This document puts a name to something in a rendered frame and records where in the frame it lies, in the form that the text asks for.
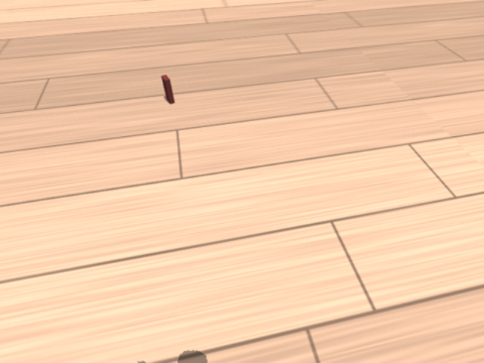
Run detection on carton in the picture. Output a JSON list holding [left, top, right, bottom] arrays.
[[161, 75, 175, 104]]

